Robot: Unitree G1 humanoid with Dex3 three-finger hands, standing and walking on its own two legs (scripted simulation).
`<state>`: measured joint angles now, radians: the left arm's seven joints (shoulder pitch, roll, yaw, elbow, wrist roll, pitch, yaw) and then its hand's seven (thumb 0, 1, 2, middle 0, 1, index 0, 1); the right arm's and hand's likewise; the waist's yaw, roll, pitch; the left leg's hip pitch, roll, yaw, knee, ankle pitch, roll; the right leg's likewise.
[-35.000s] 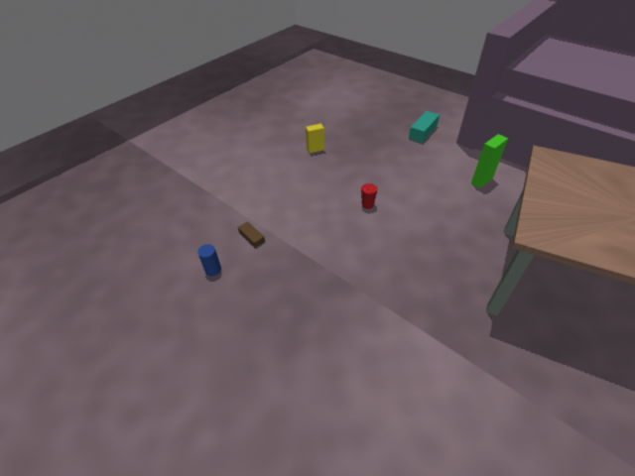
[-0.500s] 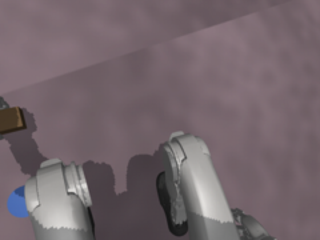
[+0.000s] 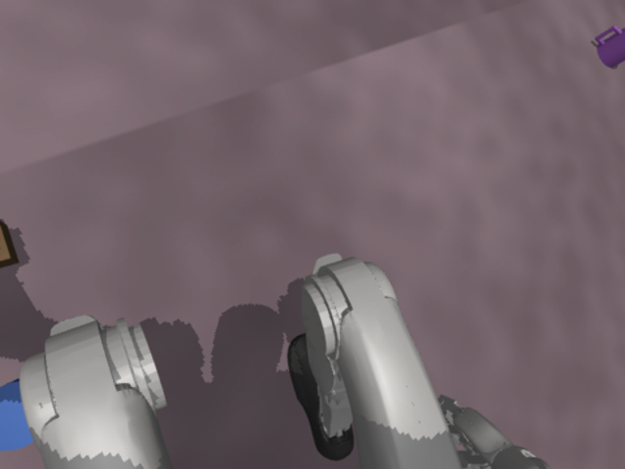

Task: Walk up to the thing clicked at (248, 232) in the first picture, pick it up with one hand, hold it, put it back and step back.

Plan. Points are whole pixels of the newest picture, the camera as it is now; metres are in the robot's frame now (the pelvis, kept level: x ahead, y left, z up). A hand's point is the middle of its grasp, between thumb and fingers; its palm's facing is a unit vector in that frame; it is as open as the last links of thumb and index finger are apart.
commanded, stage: rest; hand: left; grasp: from above
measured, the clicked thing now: out of the picture +0.41 +0.35 -0.26
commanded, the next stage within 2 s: open in 0.50 s
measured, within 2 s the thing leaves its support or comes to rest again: rests again in 0.04 s
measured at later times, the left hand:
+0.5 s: hand out of the picture +0.40 +0.35 -0.23, palm faces -0.43 -0.17 -0.89, open 8.3 cm
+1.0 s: hand out of the picture +0.40 +0.35 -0.23, palm faces -0.42 -0.16 -0.89, open 10.1 cm
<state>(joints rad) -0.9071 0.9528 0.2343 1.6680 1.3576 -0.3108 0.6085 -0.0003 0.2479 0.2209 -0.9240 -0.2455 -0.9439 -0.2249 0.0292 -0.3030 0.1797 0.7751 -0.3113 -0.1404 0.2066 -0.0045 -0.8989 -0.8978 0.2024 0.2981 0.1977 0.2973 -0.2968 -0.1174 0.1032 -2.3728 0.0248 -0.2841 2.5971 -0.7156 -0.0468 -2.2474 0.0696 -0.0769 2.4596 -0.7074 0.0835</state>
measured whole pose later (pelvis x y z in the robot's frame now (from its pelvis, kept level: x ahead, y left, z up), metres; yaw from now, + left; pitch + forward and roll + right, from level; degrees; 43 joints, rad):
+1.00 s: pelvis +0.00 +0.01 +0.00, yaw -2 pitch +24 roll -14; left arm -0.94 1.00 0.16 1.73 1.32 -0.29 0.66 0.00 0.06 0.56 -0.57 -0.61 -0.59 -0.59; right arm 0.01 -0.33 0.25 0.75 -0.33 -0.24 0.27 0.00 -0.89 -0.90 0.20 0.30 0.20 0.30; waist -0.31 -0.14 0.14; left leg -2.36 0.03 -0.31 2.62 -0.72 -0.02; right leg -2.21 0.08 -0.10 2.45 -0.70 0.08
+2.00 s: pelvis +0.00 +0.01 +0.02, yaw +0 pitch +30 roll -13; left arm -0.81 0.83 0.14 1.27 1.21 -0.17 0.43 0.00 -0.49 0.99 -0.08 -1.00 -0.09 -1.00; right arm 0.10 -0.29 0.09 0.76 -0.20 -0.15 0.28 0.00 -0.90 -0.90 0.20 0.30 0.20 0.30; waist -0.20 -0.03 -0.03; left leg -2.37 0.02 -0.25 2.52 -0.71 -0.02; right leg -2.22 0.04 -0.07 2.38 -0.72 0.07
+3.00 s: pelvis -0.01 +0.00 +0.10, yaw +6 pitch +35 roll -8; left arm -0.61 0.63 0.12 0.91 0.89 -0.10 0.14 0.00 0.26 0.89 -0.22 -0.51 -0.21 -0.53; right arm 0.17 -0.25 0.00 0.70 -0.06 -0.01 0.14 0.00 -0.90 -0.90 0.20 0.30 0.20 0.30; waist -0.13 0.05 -0.13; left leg -2.18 0.03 -0.14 2.23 -0.66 -0.01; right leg -2.07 -0.01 -0.02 2.16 -0.69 0.08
